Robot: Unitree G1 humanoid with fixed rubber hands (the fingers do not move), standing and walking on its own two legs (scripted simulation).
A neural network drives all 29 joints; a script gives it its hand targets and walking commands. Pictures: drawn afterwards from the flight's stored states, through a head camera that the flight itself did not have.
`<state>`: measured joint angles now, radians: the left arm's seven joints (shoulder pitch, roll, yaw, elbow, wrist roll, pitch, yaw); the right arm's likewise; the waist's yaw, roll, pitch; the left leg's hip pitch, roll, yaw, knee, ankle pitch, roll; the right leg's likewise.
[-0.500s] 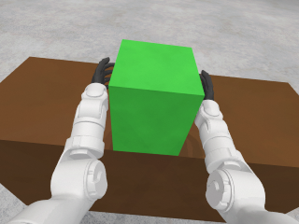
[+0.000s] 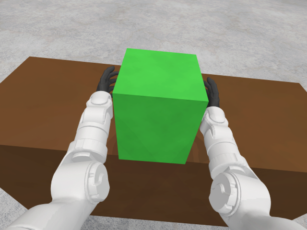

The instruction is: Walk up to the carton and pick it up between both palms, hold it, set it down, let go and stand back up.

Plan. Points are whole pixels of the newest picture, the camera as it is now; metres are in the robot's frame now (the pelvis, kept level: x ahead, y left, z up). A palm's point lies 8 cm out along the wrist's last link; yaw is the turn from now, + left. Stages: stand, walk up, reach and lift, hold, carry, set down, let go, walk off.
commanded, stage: set down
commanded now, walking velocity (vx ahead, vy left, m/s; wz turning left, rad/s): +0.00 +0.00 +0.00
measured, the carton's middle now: (156, 107) +0.43 +0.00 +0.10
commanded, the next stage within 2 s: none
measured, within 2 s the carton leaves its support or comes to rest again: rests again in 0.82 s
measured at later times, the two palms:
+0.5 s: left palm (108, 98) +0.44 +0.14 +0.12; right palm (209, 111) +0.41 -0.15 +0.12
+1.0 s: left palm (108, 105) +0.43 +0.14 +0.11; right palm (208, 117) +0.40 -0.15 +0.10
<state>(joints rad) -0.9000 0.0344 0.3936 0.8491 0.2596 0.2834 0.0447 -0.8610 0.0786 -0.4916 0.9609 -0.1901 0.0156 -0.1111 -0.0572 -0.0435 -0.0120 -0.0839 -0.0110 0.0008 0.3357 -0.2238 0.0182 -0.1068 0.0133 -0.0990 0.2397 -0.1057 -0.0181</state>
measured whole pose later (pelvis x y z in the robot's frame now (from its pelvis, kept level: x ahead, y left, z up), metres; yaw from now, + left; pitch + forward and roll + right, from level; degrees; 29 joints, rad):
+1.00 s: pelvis +0.00 +0.00 +0.00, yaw -1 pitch +2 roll -1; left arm -0.87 -0.01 0.48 0.93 0.30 0.13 0.03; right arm -0.79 0.13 -0.63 0.89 -0.37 -0.06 -0.05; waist -0.04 -0.02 -0.02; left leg -0.15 -0.02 0.01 0.33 -0.22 0.03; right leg -0.18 0.01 -0.09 0.24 -0.10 -0.01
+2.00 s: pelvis +0.00 +0.00 +0.00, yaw +0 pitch +1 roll -1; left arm -0.86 -0.08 0.61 0.85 0.42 0.06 -0.06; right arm -0.76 0.21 -0.72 0.75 -0.48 -0.11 0.01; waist -0.03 -0.02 0.04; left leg -0.12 -0.03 0.01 0.29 -0.19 0.03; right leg -0.17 0.00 -0.09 0.24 -0.10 -0.01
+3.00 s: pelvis +0.00 +0.00 -0.01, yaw -3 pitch +15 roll -2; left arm -1.00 0.24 0.01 1.24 -0.20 -0.06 0.10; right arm -0.97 -0.24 -0.05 1.23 0.28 -0.08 -0.12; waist -0.01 0.01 -0.19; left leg -0.50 0.02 0.04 0.53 -0.28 0.00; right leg -0.51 0.03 -0.08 0.39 -0.13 -0.02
